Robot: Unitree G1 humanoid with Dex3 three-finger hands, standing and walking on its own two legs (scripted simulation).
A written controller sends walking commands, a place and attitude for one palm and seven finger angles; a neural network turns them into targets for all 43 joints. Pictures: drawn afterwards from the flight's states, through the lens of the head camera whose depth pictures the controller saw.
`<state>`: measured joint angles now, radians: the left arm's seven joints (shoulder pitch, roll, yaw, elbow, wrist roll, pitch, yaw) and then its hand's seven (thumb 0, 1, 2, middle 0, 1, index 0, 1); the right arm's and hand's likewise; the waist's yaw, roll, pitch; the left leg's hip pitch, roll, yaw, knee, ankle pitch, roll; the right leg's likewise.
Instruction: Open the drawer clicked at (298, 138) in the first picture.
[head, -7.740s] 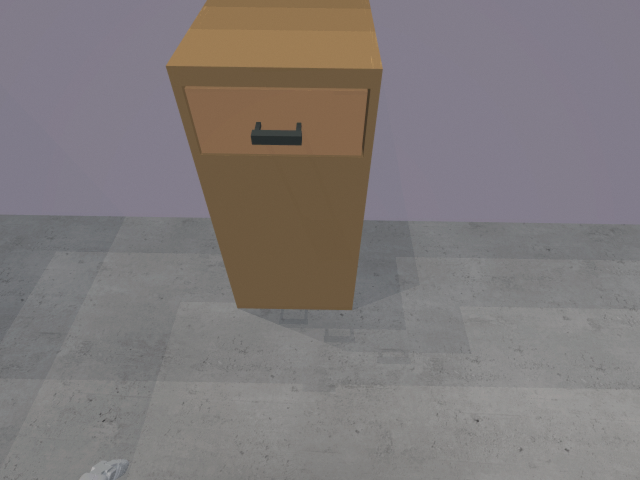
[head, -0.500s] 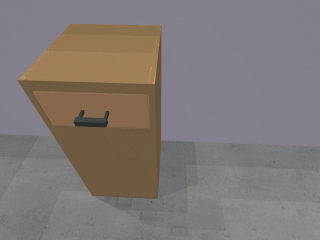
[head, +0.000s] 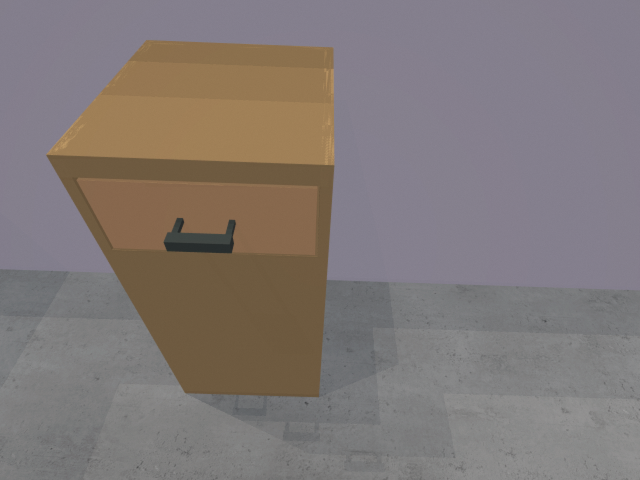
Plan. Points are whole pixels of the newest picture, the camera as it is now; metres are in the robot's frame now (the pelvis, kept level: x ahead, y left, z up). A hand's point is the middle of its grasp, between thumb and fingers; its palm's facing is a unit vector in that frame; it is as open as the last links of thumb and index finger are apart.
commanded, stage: look again from close up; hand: left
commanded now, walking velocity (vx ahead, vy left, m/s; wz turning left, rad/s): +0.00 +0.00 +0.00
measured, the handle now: (202, 233) +0.48 +0.23 +0.01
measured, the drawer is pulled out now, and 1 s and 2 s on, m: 0.00 0.00 0.00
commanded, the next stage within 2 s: come to a stop and stand still in 0.10 s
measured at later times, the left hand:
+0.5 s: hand out of the picture -0.02 +0.18 -0.17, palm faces +0.01 -0.98 -0.20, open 7.4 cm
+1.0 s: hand out of the picture +0.01 +0.17 -0.17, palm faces +0.01 -0.98 -0.20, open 7.4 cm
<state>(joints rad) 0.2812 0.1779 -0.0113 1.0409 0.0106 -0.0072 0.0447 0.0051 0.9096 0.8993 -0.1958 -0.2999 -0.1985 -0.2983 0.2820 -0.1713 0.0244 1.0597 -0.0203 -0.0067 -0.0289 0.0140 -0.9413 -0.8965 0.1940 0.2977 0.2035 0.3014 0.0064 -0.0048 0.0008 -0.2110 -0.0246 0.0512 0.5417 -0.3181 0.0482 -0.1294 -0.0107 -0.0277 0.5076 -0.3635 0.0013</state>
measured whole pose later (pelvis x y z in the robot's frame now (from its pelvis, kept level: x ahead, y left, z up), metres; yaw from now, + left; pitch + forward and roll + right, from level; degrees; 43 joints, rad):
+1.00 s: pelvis +0.00 -0.01 +0.01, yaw +0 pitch -1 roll +1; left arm 0.29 0.17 -0.03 1.08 0.01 -0.01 0.04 0.00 0.91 0.90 -0.20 -0.30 -0.20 -0.30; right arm 0.25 -0.17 0.04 1.10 -0.01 -0.02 -0.02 0.01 -0.92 -0.90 0.19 0.30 0.20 0.30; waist 0.01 -0.02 0.02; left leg -0.17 -0.03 0.05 0.46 -0.27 0.04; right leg -0.11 -0.02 -0.03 0.46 -0.34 0.00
